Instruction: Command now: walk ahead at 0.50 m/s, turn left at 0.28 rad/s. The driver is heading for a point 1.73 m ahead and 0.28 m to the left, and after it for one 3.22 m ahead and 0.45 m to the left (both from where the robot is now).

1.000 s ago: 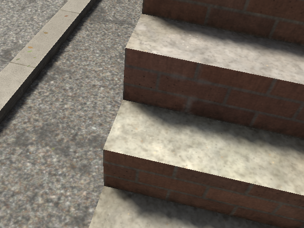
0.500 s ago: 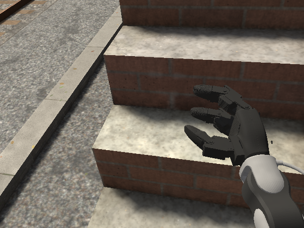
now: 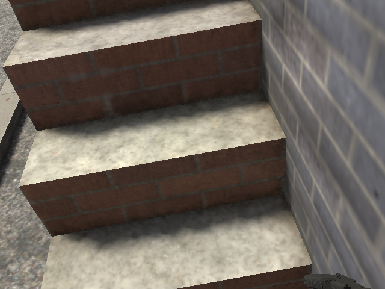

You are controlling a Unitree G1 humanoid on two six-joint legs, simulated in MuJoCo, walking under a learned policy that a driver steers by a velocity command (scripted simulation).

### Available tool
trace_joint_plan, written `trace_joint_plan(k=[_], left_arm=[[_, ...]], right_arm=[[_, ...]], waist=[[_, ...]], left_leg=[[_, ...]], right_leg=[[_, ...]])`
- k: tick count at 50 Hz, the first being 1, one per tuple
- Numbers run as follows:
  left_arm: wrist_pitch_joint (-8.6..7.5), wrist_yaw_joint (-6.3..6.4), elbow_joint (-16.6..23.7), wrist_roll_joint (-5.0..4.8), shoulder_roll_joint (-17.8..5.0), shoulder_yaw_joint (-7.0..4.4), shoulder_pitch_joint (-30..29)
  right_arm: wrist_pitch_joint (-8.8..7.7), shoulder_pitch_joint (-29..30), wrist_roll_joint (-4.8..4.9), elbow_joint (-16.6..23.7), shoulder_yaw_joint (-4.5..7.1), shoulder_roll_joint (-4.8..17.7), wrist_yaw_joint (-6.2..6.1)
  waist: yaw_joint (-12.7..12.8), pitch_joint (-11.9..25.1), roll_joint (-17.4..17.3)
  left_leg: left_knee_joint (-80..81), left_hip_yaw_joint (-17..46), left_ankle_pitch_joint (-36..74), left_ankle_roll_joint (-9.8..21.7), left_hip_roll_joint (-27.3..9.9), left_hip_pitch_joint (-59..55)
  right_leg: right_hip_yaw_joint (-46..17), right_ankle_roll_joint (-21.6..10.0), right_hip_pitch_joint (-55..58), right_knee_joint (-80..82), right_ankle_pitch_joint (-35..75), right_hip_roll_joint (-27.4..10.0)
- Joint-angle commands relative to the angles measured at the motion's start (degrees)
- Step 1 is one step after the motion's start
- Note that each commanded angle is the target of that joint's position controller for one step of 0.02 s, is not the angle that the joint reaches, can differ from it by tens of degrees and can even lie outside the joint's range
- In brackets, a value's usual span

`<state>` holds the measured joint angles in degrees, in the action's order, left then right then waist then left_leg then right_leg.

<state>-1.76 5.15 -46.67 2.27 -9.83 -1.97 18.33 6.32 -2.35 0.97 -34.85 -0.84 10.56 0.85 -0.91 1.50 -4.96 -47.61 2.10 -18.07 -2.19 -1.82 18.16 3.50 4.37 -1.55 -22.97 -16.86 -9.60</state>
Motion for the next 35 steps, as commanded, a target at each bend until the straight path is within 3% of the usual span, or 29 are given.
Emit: trace_joint_plan(k=[1,2,3,4,5,6,7,8,9,10,12,13,14,15,17,19,20,23,24,25,27,28,29,30,31,32,33,34,35], left_arm=[[1.25,0.10,7.43,-1.11,-6.52,-1.23,-3.12],[2.18,0.51,7.48,-1.83,-6.14,-1.40,-1.76],[2.74,0.71,6.54,-2.11,-8.69,-2.26,-1.84],[3.17,0.76,7.46,-3.55,-9.29,-2.87,-3.39],[3.92,0.04,8.62,-3.41,-8.76,-2.61,-7.70],[3.88,0.72,13.01,-3.75,-5.60,-0.87,-9.89],[1.77,0.71,13.96,-2.87,-4.17,0.35,-13.78],[0.03,0.10,17.21,-2.18,-5.07,0.71,-18.53],[-0.36,-0.78,16.89,-2.40,-3.83,1.26,-18.08],[-0.86,-2.45,18.75,-1.67,-1.79,2.20,-18.75],[-1.64,-3.93,19.94,-0.99,-1.34,3.19,-16.21],[-1.82,-4.22,20.08,-1.19,-2.14,3.14,-14.13],[-2.10,-4.97,19.94,-1.29,-4.45,2.35,-15.43],[-2.17,-4.98,20.33,-1.70,-5.01,2.16,-14.62],[-1.62,-4.32,20.32,-2.11,-5.85,1.97,-14.46],[-1.21,-3.24,20.37,-1.83,-7.36,1.32,-12.57],[-0.96,-2.93,20.23,-1.78,-7.14,1.12,-12.58],[0.09,-2.85,19.18,-1.71,-4.81,0.99,-9.68],[0.44,-2.54,19.14,-2.29,-4.06,0.97,-7.48],[0.96,-2.40,19.68,-2.34,-2.92,0.83,-5.16],[2.23,-2.47,18.79,-3.25,-1.84,1.55,-1.25],[2.84,-2.80,19.38,-3.52,-1.07,2.14,-0.26],[2.61,-1.93,20.93,-4.44,-2.66,2.41,-0.01],[3.00,-2.36,18.56,-3.87,-5.21,1.68,5.99],[3.49,-2.61,15.53,-2.71,-6.06,1.68,13.25],[3.54,-4.50,10.65,-0.56,-7.12,1.51,19.16],[3.70,-5.69,7.09,-0.70,-3.86,1.92,18.66],[3.33,-6.16,7.69,-1.32,1.73,4.12,9.26],[3.27,-6.72,9.94,-3.37,3.44,5.71,-3.69]], right_arm=[[-0.71,1.02,-1.27,-0.18,2.00,1.11,-0.58],[-2.23,2.28,-1.22,-1.13,1.84,0.25,0.09],[-2.88,-3.15,-1.70,-2.92,2.55,1.57,0.39],[-3.37,-4.71,-1.16,-3.89,2.98,2.27,0.79],[-4.09,-4.45,0.12,-4.03,2.88,2.31,1.36],[-3.91,-4.63,-0.48,-3.46,4.62,9.00,0.79],[-3.54,-6.58,-1.76,-2.02,6.43,13.22,-1.31],[-4.63,-8.00,-3.50,-0.69,5.94,12.54,-2.55],[-6.48,-4.52,-4.33,0.82,5.12,11.85,-2.39],[-8.99,-5.23,-3.10,0.66,5.17,12.80,-2.32],[-10.86,-8.64,-0.44,0.76,4.39,11.39,-2.38],[-10.95,-10.62,-0.02,0.69,4.06,10.59,-2.35],[-11.49,-13.02,-0.30,0.03,3.91,9.57,-2.48],[-11.72,-13.61,-0.35,0.63,3.67,9.75,-2.64],[-11.82,-13.74,-0.15,1.76,3.49,9.87,-3.36],[-12.40,-16.54,0.17,1.95,3.50,10.79,-4.30],[-12.60,-16.12,0.11,1.95,3.54,10.96,-4.71],[-11.90,-14.40,-0.66,2.69,3.03,11.00,-5.61],[-11.70,-12.72,-0.52,3.27,2.81,10.82,-5.67],[-11.03,-10.07,-0.06,3.71,2.84,12.17,-5.80],[-8.52,-6.94,0.19,5.67,2.31,10.38,-5.46],[-8.28,-3.41,-0.08,6.27,1.62,9.06,-4.63],[-8.09,-5.97,-0.39,6.54,1.50,8.28,-4.70],[-8.14,2.63,0.98,8.60,1.97,9.55,-4.24],[-7.90,8.68,1.83,9.82,1.90,8.97,-3.79],[-7.57,11.85,3.36,10.86,1.75,5.91,-2.94],[-6.71,7.43,4.00,9.06,0.95,0.92,-2.37],[-5.96,-2.93,1.84,5.88,0.16,-3.98,-1.60],[-5.22,-16.26,-0.27,2.51,0.82,-3.84,-1.35]], waist=[[-0.49,-10.10,15.36],[1.23,-11.68,13.48],[-1.18,-10.95,15.03],[-2.28,-9.26,14.50],[-3.48,-6.38,11.60],[-2.60,-7.66,1.49],[-4.22,-3.63,0.16],[-5.68,-2.15,1.06],[-2.52,0.58,-0.51],[-2.07,3.77,-0.86],[-1.71,7.52,-1.62],[-1.27,7.62,-2.49],[-2.71,6.77,-1.96],[-2.08,7.04,-2.69],[-2.10,6.12,-4.54],[-1.81,5.51,-5.21],[-1.76,4.26,-7.07],[-0.78,3.21,-8.04],[0.34,2.80,-8.11],[2.20,2.35,-10.07],[3.48,2.01,-12.72],[5.05,1.68,-13.69],[2.98,2.11,-13.89],[8.14,2.79,-11.07],[12.59,1.64,-10.64],[13.41,-4.98,-7.92],[11.12,-8.76,4.24],[4.74,-10.34,15.33],[-4.58,-10.20,14.07]], left_leg=[[16.69,-0.68,0.99,4.36,-1.00,4.31],[23.79,-2.62,1.87,4.45,0.31,6.29],[29.27,-2.92,6.82,5.04,-1.31,5.11],[33.32,-2.17,12.40,5.23,-1.23,1.97],[30.18,-1.02,17.23,3.80,-0.23,-2.98],[30.81,11.00,2.20,5.44,-1.09,-1.49],[33.07,23.05,-12.72,9.79,-5.35,-4.01],[34.69,31.28,-13.87,12.47,-9.75,-6.58],[30.87,32.00,-13.74,13.43,-9.94,-6.65],[28.28,35.03,-17.36,11.54,-11.41,-6.10],[26.23,37.19,-21.99,10.30,-10.57,-5.05],[25.63,37.42,-23.23,11.06,-9.45,-3.62],[26.65,38.30,-23.10,13.91,-9.29,-4.04],[26.44,39.03,-24.34,14.25,-8.74,-3.85],[25.64,38.45,-23.38,14.37,-7.70,-2.54],[24.29,36.14,-25.03,13.79,-6.55,-0.37],[23.22,35.22,-24.24,14.28,-6.70,2.12],[19.74,31.34,-21.76,14.58,-5.57,9.20],[19.59,29.70,-21.21,14.25,-4.82,12.19],[20.16,28.81,-21.58,13.13,-4.97,15.91],[16.75,23.50,-17.08,12.32,-3.83,18.65],[15.94,24.59,-18.16,13.37,-3.61,20.83],[14.40,26.68,-17.09,13.82,-4.66,18.40],[15.65,20.87,-14.75,10.62,-0.73,24.54],[12.95,14.55,-14.12,6.80,0.16,28.40],[1.66,8.26,-11.13,2.51,2.48,35.34],[-24.01,0.67,-14.40,1.20,6.75,40.80],[-57.29,-1.08,-22.46,-1.17,13.23,40.27],[-80.34,4.26,-26.83,-3.99,17.14,38.54]], right_leg=[[-3.27,-10.22,-0.14,12.62,14.24,-7.69],[-2.38,-10.08,2.84,11.63,9.96,-7.10],[-0.74,-9.37,5.21,8.92,14.47,-6.58],[0.51,-8.84,4.05,4.39,17.80,-5.60],[1.74,-7.60,-2.51,-1.73,11.49,-2.76],[4.94,-3.34,-12.00,-6.17,-1.92,4.53],[2.47,-3.23,-20.80,-15.93,-7.66,6.92],[-3.75,-2.97,-31.01,-31.45,-11.01,6.60],[-8.90,-3.47,-36.53,-46.37,-5.83,7.50],[-14.32,-4.42,-43.32,-61.58,-1.33,5.69],[-15.17,-5.91,-49.25,-74.49,2.64,5.77],[-14.63,-6.06,-50.07,-77.56,3.84,6.72],[-11.73,-5.33,-52.01,-85.95,2.99,8.88],[-12.26,-5.09,-52.61,-86.14,4.01,9.08],[-11.57,-4.63,-51.88,-82.83,7.82,9.47],[-11.40,-4.30,-48.45,-73.79,10.60,9.19],[-10.17,-4.00,-46.65,-71.24,12.82,9.63],[-7.44,-3.90,-40.92,-69.94,15.31,11.00],[-6.19,-3.46,-37.64,-70.35,14.57,12.17],[-5.37,-4.07,-34.65,-71.42,13.37,12.63],[-6.63,-4.99,-30.19,-73.62,10.05,11.46],[-5.15,-5.69,-27.87,-77.22,8.24,13.03],[-7.98,-5.58,-29.43,-77.38,2.90,11.85],[-6.47,-6.92,-17.41,-57.78,7.07,9.13],[-3.69,-9.00,-11.28,-37.79,9.98,5.71],[-2.43,-11.74,-7.41,-17.03,18.57,1.71],[-5.28,-16.66,-5.09,0.16,26.81,-2.91],[-2.28,-17.05,-9.97,10.87,40.92,-3.25],[-2.06,-13.06,-17.59,15.25,48.71,-3.42]])
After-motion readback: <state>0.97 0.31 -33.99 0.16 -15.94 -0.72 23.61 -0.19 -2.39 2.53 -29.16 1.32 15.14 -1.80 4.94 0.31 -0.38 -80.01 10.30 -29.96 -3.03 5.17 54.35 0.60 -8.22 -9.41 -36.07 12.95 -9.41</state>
